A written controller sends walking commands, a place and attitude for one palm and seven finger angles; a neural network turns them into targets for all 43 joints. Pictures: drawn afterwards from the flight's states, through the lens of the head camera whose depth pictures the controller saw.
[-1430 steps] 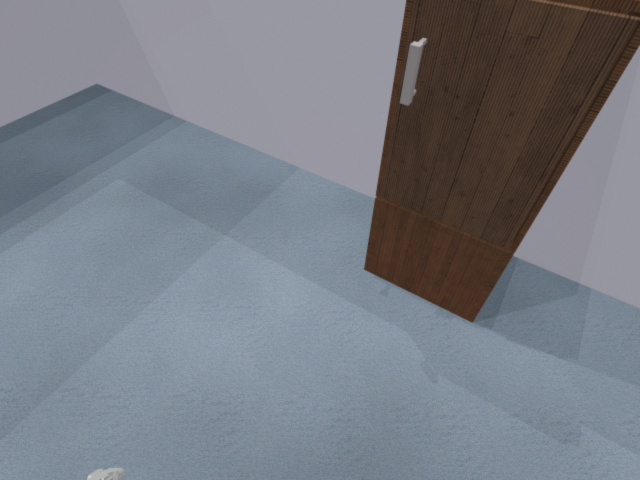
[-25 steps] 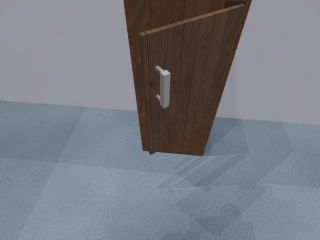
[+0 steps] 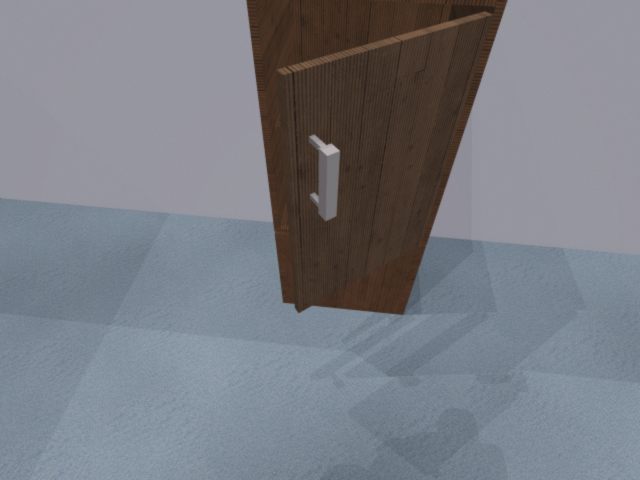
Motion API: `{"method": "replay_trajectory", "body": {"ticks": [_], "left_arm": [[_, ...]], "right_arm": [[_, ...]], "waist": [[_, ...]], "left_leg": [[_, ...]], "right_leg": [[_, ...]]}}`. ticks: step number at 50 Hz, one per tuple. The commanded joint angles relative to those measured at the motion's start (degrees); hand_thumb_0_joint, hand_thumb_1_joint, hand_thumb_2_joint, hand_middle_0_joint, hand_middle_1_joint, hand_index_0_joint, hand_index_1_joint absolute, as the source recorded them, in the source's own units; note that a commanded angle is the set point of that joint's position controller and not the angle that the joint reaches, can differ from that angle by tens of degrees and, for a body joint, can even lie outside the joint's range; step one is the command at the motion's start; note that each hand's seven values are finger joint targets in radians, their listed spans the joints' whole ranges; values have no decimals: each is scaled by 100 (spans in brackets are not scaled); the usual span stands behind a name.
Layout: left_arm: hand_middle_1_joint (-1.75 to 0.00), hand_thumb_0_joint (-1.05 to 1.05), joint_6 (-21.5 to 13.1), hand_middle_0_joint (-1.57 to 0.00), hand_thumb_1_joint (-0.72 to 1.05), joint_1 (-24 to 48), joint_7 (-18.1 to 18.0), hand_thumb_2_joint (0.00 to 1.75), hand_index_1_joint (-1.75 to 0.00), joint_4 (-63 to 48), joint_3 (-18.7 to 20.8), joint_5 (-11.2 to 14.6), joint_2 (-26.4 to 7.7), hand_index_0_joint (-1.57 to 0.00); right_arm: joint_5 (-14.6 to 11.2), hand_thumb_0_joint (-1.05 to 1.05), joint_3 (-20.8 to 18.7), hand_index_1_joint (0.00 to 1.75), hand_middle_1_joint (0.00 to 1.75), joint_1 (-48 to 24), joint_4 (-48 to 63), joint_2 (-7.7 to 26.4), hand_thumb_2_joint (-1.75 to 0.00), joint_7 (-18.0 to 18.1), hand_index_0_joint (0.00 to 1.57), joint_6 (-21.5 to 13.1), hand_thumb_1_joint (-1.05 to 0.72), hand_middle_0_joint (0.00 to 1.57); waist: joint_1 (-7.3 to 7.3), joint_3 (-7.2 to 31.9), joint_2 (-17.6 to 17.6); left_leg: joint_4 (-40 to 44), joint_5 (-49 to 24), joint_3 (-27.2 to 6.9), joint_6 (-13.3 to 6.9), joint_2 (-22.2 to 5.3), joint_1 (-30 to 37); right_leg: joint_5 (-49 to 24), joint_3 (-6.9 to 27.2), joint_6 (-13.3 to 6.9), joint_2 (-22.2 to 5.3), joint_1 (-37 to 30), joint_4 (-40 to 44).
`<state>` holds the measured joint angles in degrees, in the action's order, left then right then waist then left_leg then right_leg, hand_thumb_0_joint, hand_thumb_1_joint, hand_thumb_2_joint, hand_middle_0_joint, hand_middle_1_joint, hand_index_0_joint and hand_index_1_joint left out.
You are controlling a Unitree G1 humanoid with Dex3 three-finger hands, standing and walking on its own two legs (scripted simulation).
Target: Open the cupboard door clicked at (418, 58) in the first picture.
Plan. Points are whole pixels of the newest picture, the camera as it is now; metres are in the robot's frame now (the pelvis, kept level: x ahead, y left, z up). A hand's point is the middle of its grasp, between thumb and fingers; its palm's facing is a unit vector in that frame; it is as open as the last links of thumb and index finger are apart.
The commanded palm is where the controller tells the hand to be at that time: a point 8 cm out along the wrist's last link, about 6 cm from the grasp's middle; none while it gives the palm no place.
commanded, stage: walk to a spot facing it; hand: left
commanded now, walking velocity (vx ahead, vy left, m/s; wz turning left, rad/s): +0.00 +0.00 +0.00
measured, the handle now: (321, 178) +0.54 +0.03 +0.07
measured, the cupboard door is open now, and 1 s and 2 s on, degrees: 40 40 40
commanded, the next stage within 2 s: none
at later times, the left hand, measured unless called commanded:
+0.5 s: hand out of the picture +0.06 +0.18 -0.18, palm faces -0.09 -0.95 -0.29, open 7.4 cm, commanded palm none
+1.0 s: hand out of the picture +0.12 +0.16 -0.17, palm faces -0.33 -0.91 -0.24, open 7.4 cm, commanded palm none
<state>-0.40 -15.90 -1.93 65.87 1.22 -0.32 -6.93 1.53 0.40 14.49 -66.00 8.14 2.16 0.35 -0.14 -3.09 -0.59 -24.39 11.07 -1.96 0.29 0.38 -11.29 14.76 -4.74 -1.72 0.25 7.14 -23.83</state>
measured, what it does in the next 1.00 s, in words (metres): lifts its left foot, turning right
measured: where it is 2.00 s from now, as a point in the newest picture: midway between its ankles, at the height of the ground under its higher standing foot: outside the picture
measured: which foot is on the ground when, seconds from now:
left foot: down 0.00-0.48, up 0.50-1.00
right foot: down 0.00-1.00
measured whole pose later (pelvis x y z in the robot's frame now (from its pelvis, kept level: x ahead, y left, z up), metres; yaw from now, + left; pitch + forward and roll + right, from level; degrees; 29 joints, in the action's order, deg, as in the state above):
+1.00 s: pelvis +0.02 -0.01 +0.00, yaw -27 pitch +3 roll +1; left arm 2.1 -16.0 -1.0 53.8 5.2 -1.5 -11.0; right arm 0.1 -2.7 1.7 -50.1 10.9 2.0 1.8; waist 3.4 -5.5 1.8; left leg -42.0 22.3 -2.8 2.7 1.1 -21.8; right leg 14.7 14.0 -3.0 7.5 14.7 -28.2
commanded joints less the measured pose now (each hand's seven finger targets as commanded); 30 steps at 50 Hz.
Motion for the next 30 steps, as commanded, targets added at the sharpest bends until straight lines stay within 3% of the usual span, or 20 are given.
{"method": "replay_trajectory", "body": {"ticks": [1,5,9,13,15,17,18,20,22,23,24,25,26,27,28,30], "left_arm": [[-30,0,-64,-20,90,-416,-22,90,-30,-84,79,-1,-656,-20],[-30,0,1,-20,90,-396,-16,90,-30,-146,159,-20,-689,-20],[-30,0,135,-20,90,-204,40,90,-30,-368,327,-55,-842,-20],[-30,0,206,-20,90,-64,108,90,-30,-650,419,-79,-890,-20],[-30,0,220,-20,90,-56,135,90,-30,-759,448,-88,-851,-20],[-30,0,241,-20,90,-1,173,90,-30,-892,461,-96,-823,-20],[-30,0,262,-20,90,11,194,90,-30,-943,467,-99,-783,-20],[-30,0,295,-20,90,37,230,90,-30,-1059,480,-106,-721,-20],[-30,0,256,-20,90,-172,258,90,-30,-1073,489,-97,-724,-20],[-30,0,212,-20,90,-482,246,90,-30,-996,515,-104,-829,-20],[-30,0,135,-20,90,-569,177,90,-30,-1013,607,-176,-1396,-20],[-30,0,134,-20,90,-563,125,90,-30,-1031,667,-128,-1820,-20],[-30,0,151,-20,90,-549,61,90,-30,-1056,658,-109,-1613,-20],[-30,0,150,-20,90,-240,36,90,-30,-1106,633,-99,-1500,-20],[-30,0,123,-20,90,-113,31,90,-30,-1181,598,-85,-1416,-20],[-30,0,87,-20,90,-98,10,90,-30,-1228,596,-79,-1363,-20]], "right_arm": [[-30,0,-90,30,30,355,129,483,-90,22,20,-47,-90,20],[-34,0,-142,30,30,401,150,497,-90,67,20,2,-90,20],[-20,0,-289,30,30,323,343,663,-90,108,20,93,-90,20],[-10,0,-400,30,30,234,622,864,-90,128,20,87,-90,20],[-6,0,-458,30,30,176,749,971,-90,138,20,75,-90,20],[11,0,-507,30,30,183,863,1141,-90,143,20,48,-90,20],[20,0,-540,30,30,138,929,1215,-90,141,20,33,-90,20],[44,0,-555,30,30,70,1055,1259,-90,122,20,18,-90,20],[58,0,-558,30,30,-197,1179,1259,-90,113,20,11,-90,20],[26,0,-561,30,30,-340,1260,1236,-90,106,20,36,-90,20],[-57,0,-538,30,30,-331,1379,913,-90,79,20,79,-90,20],[-49,0,-508,30,30,-536,1561,820,-90,16,20,118,-90,20],[-34,0,-545,30,30,-744,1484,917,-90,46,20,184,-90,20],[-51,0,-559,30,30,-771,1481,902,-90,31,20,173,-90,20],[-52,0,-539,30,30,-787,1479,871,-90,5,20,156,-90,20],[-52,0,-517,30,30,-748,1493,791,-90,-15,20,158,-90,20]], "waist": [[-1,-198,10],[-10,-152,-7],[-42,-209,115],[-24,-89,-117],[7,-15,-364],[8,136,-701],[41,126,-1003],[63,212,-1060],[270,227,-757],[421,267,-213],[411,270,1533],[487,105,2001],[475,25,1501],[299,-51,1095],[231,50,752],[189,461,496]], "left_leg": [[366,-656,-299,-177,-453,-13],[150,-655,-144,-159,-534,58],[-88,-176,61,-152,-646,-108],[55,131,-125,-284,-944,-138],[200,317,-299,-393,-1155,-110],[518,403,-639,-614,-1561,-122],[675,304,-767,-772,-1832,-173],[760,-3,-771,-1011,-2116,-261],[145,-762,-238,-804,-1932,-430],[-602,-659,165,-514,-1579,-648],[-1984,765,896,27,-644,-1511],[-3230,2323,759,193,-169,-2069],[-3843,2139,135,140,-267,-2221],[-4090,1793,-11,160,-342,-2412],[-4169,1534,-17,209,-383,-2400],[-4054,1275,21,267,-368,-2257]], "right_leg": [[-350,572,-88,-666,288,646],[-638,717,-119,-631,405,509],[-611,985,-200,-632,732,247],[-476,1042,-149,-392,997,-185],[-379,974,-109,-223,1138,-502],[-121,769,-34,-9,1214,-1180],[388,583,14,54,1284,-1658],[1236,442,74,-12,1263,-2317],[792,430,79,-101,817,-1553],[-118,610,47,-153,367,-579],[-1185,2393,-269,-1258,-122,567],[-2120,3279,-743,-2097,66,807],[-1991,3313,-755,-1834,168,752],[-2150,3103,-889,-1624,25,503],[-2393,2866,-990,-1470,-102,342],[-2684,2600,-899,-1285,-435,193]]}}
